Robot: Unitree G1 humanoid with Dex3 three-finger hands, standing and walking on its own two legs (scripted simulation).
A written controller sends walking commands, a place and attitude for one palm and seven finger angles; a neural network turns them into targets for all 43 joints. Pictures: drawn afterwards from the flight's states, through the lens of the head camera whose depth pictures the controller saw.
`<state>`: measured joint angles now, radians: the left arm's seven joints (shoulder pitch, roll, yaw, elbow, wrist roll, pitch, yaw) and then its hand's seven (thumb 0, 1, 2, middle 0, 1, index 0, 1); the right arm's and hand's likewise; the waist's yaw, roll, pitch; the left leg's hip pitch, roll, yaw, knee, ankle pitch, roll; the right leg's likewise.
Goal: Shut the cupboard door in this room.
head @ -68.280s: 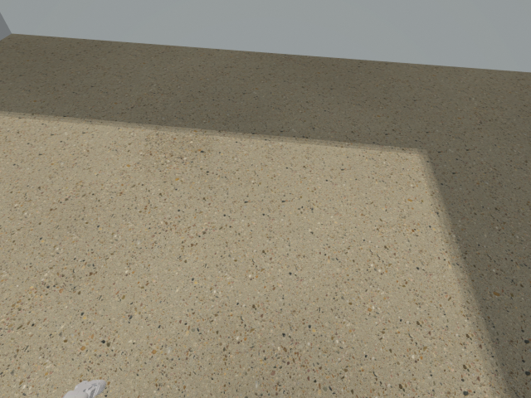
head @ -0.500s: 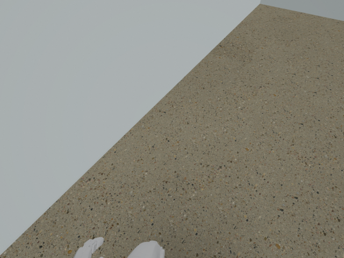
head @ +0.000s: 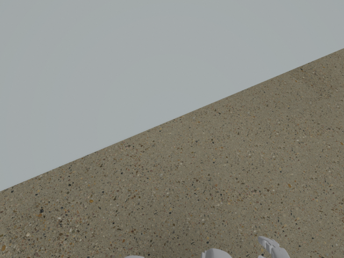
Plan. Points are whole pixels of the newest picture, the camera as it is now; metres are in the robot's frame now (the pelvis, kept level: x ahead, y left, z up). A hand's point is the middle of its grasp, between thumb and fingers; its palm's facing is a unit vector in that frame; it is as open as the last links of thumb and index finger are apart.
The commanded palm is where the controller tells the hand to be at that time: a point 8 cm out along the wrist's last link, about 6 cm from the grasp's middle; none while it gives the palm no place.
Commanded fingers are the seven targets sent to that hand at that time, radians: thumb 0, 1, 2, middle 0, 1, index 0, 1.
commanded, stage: turn to face it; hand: left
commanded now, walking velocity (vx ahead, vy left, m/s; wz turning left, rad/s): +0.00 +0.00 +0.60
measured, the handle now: out of the picture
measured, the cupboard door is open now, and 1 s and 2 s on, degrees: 66 66 66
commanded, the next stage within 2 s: none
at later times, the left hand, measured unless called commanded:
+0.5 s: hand out of the picture +0.09 +0.16 -0.13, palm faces +0.27 -0.92 -0.28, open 7.4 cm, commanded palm none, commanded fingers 0.00 0.90 0.90 -0.20 -0.30 -0.20 -0.30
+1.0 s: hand out of the picture -0.07 +0.21 -0.17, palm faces +0.61 -0.75 -0.26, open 7.4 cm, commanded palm none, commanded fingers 0.00 0.90 0.90 -0.20 -0.30 -0.20 -0.30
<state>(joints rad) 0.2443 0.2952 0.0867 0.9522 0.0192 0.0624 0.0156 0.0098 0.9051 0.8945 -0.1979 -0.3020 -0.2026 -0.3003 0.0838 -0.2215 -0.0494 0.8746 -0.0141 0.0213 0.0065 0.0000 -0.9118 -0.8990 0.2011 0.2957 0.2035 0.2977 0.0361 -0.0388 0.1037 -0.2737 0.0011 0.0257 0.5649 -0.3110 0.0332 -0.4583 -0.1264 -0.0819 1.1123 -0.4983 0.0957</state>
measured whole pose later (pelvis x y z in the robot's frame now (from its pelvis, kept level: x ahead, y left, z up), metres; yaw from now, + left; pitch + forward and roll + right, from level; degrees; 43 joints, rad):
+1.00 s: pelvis +0.02 +0.00 +0.00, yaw +35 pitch +1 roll -2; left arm 0.22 0.28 0.08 0.93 0.02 0.05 0.01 0.01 0.91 0.89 -0.20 -0.30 -0.20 -0.30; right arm 0.11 -0.22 -0.05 0.88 -0.02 0.02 0.00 0.00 -0.91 -0.90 0.20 0.30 0.20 0.30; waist 0.03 -0.03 0.09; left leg -0.26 -0.01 0.01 0.51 -0.28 0.05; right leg -0.50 -0.12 -0.05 1.14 -0.43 0.10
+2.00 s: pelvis +0.04 +0.02 +0.01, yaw +71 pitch +1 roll -2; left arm 0.21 0.28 0.08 0.92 0.02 0.05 0.01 0.01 0.91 0.89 -0.20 -0.30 -0.20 -0.30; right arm 0.13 -0.21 -0.04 0.88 -0.02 0.02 0.00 0.00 -0.91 -0.90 0.20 0.30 0.20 0.30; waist 0.03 -0.02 0.08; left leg -0.24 -0.01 -0.01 0.48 -0.26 0.05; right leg -0.52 -0.12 -0.04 1.12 -0.39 0.11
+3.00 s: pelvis +0.05 +0.08 +0.01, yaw +97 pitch +0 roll +0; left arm 0.25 0.21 0.06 0.99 0.03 0.02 -0.02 0.01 0.91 0.89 -0.20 -0.30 -0.20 -0.30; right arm 0.25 -0.18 -0.04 0.96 -0.02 -0.03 -0.02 -0.01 -0.94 -0.90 0.20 0.30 0.21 0.30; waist 0.02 0.00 0.03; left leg -0.11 -0.03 0.01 0.38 -0.28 0.05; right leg -0.47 -0.11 -0.08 0.95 -0.38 0.07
